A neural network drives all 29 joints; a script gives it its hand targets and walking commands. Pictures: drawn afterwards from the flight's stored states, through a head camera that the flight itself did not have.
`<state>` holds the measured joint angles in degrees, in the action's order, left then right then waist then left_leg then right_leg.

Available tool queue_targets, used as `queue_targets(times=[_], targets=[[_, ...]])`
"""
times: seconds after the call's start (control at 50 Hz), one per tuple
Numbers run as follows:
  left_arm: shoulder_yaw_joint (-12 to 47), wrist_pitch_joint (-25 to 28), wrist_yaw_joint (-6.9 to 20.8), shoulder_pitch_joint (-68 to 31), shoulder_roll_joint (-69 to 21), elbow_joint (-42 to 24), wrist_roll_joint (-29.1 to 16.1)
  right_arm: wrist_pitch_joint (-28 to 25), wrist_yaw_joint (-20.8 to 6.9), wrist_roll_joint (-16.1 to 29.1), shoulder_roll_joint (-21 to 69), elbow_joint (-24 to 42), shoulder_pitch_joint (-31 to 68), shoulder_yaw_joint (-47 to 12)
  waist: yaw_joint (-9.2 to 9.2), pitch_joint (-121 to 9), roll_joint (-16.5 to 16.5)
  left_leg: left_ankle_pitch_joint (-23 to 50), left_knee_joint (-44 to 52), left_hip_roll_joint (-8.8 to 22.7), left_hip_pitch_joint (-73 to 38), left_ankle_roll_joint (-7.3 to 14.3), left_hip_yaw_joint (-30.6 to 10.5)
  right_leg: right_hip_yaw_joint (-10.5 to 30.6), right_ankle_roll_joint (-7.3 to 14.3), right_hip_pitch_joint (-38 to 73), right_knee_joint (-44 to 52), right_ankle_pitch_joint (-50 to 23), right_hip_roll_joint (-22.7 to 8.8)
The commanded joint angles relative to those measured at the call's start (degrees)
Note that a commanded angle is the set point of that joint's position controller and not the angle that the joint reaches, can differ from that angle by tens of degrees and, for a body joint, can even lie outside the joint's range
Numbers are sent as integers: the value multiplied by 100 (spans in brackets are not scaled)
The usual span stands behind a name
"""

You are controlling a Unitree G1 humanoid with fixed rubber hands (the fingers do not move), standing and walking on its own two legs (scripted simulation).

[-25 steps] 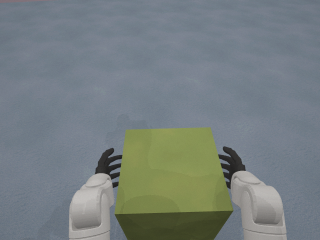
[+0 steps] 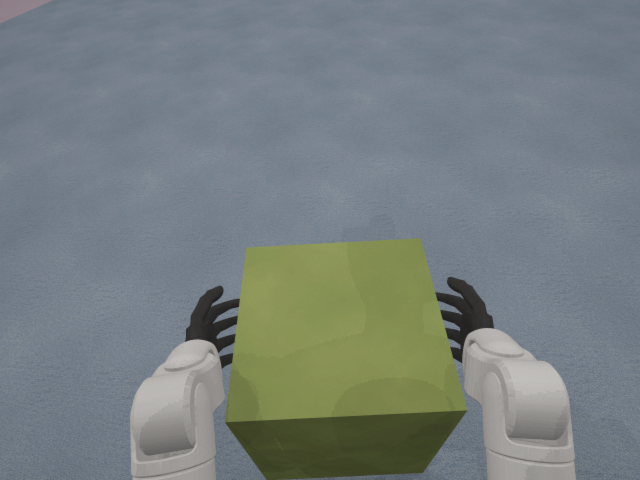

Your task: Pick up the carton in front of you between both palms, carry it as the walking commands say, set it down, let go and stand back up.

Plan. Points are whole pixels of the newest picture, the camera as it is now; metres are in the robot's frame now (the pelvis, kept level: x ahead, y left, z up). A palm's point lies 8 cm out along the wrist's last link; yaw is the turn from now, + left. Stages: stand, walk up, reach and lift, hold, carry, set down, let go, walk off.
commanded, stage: carry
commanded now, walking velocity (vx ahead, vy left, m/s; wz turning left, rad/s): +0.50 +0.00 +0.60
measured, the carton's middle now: (339, 366) +0.28 +0.01 +0.01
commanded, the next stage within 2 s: none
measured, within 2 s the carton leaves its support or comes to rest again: neither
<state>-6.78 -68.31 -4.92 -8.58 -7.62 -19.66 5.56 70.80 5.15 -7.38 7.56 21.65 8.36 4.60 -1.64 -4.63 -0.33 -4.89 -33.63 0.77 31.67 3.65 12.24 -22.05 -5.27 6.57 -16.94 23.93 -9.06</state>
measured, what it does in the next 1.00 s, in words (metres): walks ahead: left foot, then right foot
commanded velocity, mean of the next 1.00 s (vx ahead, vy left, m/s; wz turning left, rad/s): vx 0.50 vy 0.00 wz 0.02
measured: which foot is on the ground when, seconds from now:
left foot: up 0.00-0.02, down 0.04-0.56, up 0.58-1.00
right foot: down 0.00-0.06, up 0.08-0.50, down 0.52-1.00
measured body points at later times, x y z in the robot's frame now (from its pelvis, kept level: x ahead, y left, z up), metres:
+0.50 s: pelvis +0.35 +0.01 +0.00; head +0.35 +0.01 +0.45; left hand +0.61 +0.20 +0.09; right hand +0.65 -0.11 +0.09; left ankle +0.16 +0.07 -0.73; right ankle +0.52 -0.09 -0.72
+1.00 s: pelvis +0.68 +0.05 +0.00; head +0.68 +0.04 +0.45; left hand +0.93 +0.24 +0.09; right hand +0.98 -0.06 +0.08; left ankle +0.80 +0.18 -0.71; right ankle +0.54 -0.07 -0.73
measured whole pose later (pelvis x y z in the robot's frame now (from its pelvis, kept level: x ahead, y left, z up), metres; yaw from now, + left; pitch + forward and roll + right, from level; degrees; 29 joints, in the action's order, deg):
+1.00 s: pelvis +0.68 +0.05 +0.00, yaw +9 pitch +4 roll +1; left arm -5.9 -69.2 -4.8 -9.0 -7.7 -19.5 6.9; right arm 70.6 5.1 -7.0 7.5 21.2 8.1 5.3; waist -0.1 -5.8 -0.1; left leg -3.5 -29.3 4.1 30.8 0.5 10.2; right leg -10.4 -1.0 4.6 -12.8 20.7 -2.3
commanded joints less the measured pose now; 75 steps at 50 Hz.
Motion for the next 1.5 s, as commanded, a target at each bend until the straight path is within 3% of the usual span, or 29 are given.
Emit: queue_targets(times=[0.0, 0.02, 0.04, 0.06, 0.08, 0.12, 0.18, 0.32, 0.42, 0.48, 0.5, 0.52, 0.54, 0.56, 0.62, 0.66, 0.76, 0.84, 0.94, 1.0, 1.02, 1.04, 1.06, 1.08, 1.12, 1.14, 1.32, 1.44, 1.48], targets=[[4023, -124, 1660, -2338, -4991, -335, -2381, -168, -1271, 2225, 5104, 235, 2506, -4016, 192, -1251, 1552, 330, 509, -789, -1677, 255, 626, -106, 263, 269, -1839, -7154, -767], [4043, -104, 1677, -2436, -4989, -399, -2367, -184, -1296, 2269, 5189, 297, 2571, -4052, 378, -1615, 1269, 538, 1041, -815, -2853, 286, 526, -203, 131, -279, -3080, -6401, -620], [4052, -81, 1684, -2547, -4975, -373, -2319, -171, -1333, 2305, 5289, 302, 2592, -4088, 442, -1606, 732, -86, 781, -131, -3886, 296, -614, 333, 86, -1644, -4204, -3745, -526], [4135, -147, 1660, -2543, -5094, -435, -2410, -216, -1367, 2207, 5178, 68, 2585, -3978, 253, -2106, -1348, 847, 1029, 1656, -5360, 1568, -3868, 839, -255, -3813, -6030, 390, 506], [4070, -100, 1631, -2450, -5049, -330, -2325, -223, -1405, 2391, 5197, 63, 2559, -4068, 330, -2210, -653, 1125, 1536, 1894, -5629, 1890, -4490, 1885, -150, -4607, -6711, 702, 624], [4091, -3, 1599, -2568, -5328, -331, -2284, -325, -1450, 2543, 5495, 217, 2752, -4174, 339, -1737, 37, 2224, 1510, 1752, -4583, 1405, -3286, 2308, 182, -4565, -6126, 155, 89], [4183, 124, 1554, -2455, -5593, -289, -2275, -402, -1484, 2623, 5680, 270, 2735, -4223, 203, -1707, -93, 1694, 1826, 1450, -3627, 870, -2228, 2207, 272, -3825, -4691, -400, -20], [4433, 189, 1442, -2297, -5418, -539, -2269, -420, -1558, 2477, 5288, 357, 2280, -4014, 248, -1129, -700, 2303, 2105, 993, -3898, 569, -1301, 1499, 167, -4235, -2334, -1588, 315], [4357, -73, 1425, -2429, -4938, -659, -2329, -219, -1459, 2338, 4846, 401, 2245, -3841, 311, -643, -786, 3023, 2055, 982, -3905, 409, -1009, 1119, 385, -3856, -1301, -2417, 605], [4207, -219, 1434, -2388, -4752, -484, -2312, -64, -1426, 2310, 4655, 383, 2393, -3795, 186, -994, -907, 3984, 994, 906, -3667, 117, -619, 784, 561, -2285, -838, -2329, 975], [4147, -245, 1437, -2385, -4735, -407, -2282, -19, -1432, 2319, 4608, 391, 2495, -3809, 69, -1337, -679, 3570, -11, 701, -3206, -37, -323, 645, 565, -1195, -666, -2107, 1060], [4080, -277, 1440, -2384, -4735, -350, -2228, 18, -1450, 2334, 4539, 401, 2679, -3827, -82, -1725, -84, 1965, -1398, 523, -2240, -194, -261, 1680, 641, -103, -640, -1475, 212], [3956, -242, 1457, -2419, -4686, -159, -2155, 87, -1459, 2430, 4627, 463, 2797, -3931, 12, -2097, 1638, -268, -3042, -211, -415, -337, -474, 4578, 1545, 968, -34, -694, -1361], [3952, -240, 1464, -2272, -4873, -28, -2184, 76, -1480, 2417, 4659, 388, 2844, -3960, 46, -1970, 1672, -2029, -3909, -271, 144, -227, -1160, 5201, 1740, 802, 445, -1449, -1545], [4068, -140, 1517, -2675, -5364, -181, -2293, -70, -1513, 2479, 5190, 242, 3033, -4027, 90, -1625, 314, -1378, -3652, 475, 291, -91, -1322, 3450, 1374, -137, 347, -2395, -1127], [4135, -85, 1539, -2839, -5479, -326, -2379, -157, -1484, 2469, 5392, 253, 3037, -4057, 108, -1620, 503, -1009, -2992, 543, 16, -198, -1146, 2812, 1176, -531, 559, -1964, -894], [4133, -108, 1580, -2719, -5222, -552, -2461, -207, -1326, 2330, 5339, 368, 2793, -4051, 108, -1301, 742, -565, -1539, 537, 386, -492, -719, 2225, 1323, -475, 958, -1802, -736], [4024, -182, 1585, -2297, -5012, -274, -2303, -125, -1315, 2247, 5182, 144, 2461, -4010, 81, -964, 776, -34, -445, 429, 505, -533, -414, 1784, 1231, -124, 788, -2865, -512], [4013, -162, 1571, -2311, -5038, -128, -2198, -95, -1425, 2386, 5163, 128, 2651, -4062, 54, -513, 957, 238, 432, 262, 167, -313, -107, 1497, 1081, 97, 526, -3746, -482], [4085, -143, 1549, -2420, -5070, -213, -2221, -109, -1467, 2421, 5187, 71, 2588, -4003, 201, -1012, 862, 94, 980, -170, -1642, -171, 373, 957, 769, -228, -992, -4986, -266], [4118, -142, 1547, -2421, -5067, -230, -2215, -127, -1480, 2402, 5159, -1, 2498, -3947, 286, -1487, 499, -185, 922, 3, -2945, -146, 141, 855, 621, -931, -2068, -4293, -66], [4183, -164, 1546, -2527, -5096, -301, -2257, -167, -1499, 2328, 5109, -131, 2376, -3856, 333, -2083, -748, -841, 1214, 1534, -4288, 398, -2269, 967, 368, -2418, -3779, -2725, 358], [4260, -158, 1559, -2605, -5101, -352, -2302, -240, -1515, 2323, 5237, -256, 2317, -3862, 328, -2251, -1985, -237, 1947, 2319, -5044, 1013, -4128, 1427, 280, -3906, -5050, 106, 1099], [4305, -91, 1563, -2665, -5255, -266, -2294, -279, -1530, 2425, 5359, -151, 2368, -3905, 289, -2072, -1452, 656, 1799, 2339, -5035, 1038, -3693, 2034, 472, -4422, -5822, 332, 782], [4356, 52, 1569, -2692, -5541, -296, -2345, -404, -1532, 2479, 5661, 16, 2516, -3965, 312, -1896, -424, 1647, 1652, 2046, -4366, 704, -2619, 2235, 665, -4474, -5515, -177, 317], [4388, 111, 1557, -2656, -5651, -301, -2361, -450, -1533, 2502, 5754, 103, 2581, -4003, 262, -1845, -287, 1439, 1791, 1929, -4073, 506, -2271, 2246, 652, -4324, -5031, -453, 180], [4491, 279, 1336, -2114, -5436, -621, -2153, -505, -1618, 2600, 5241, 550, 2203, -4059, 261, -1142, -800, 1388, 2297, 1343, -3899, 363, -799, 1404, 387, -4359, -2364, -1664, 371], [4317, -94, 1362, -2195, -4802, -715, -2221, -205, -1488, 2416, 4652, 544, 2169, -3884, 285, -540, -895, 2321, 2017, 1300, -3868, 175, -397, 1005, 616, -3703, -1181, -2277, 601], [4205, -194, 1390, -2181, -4697, -595, -2231, -98, -1462, 2392, 4535, 529, 2313, -3859, 157, -833, -874, 3095, 1024, 1160, -3625, -39, -43, 685, 694, -2484, -892, -2157, 915]])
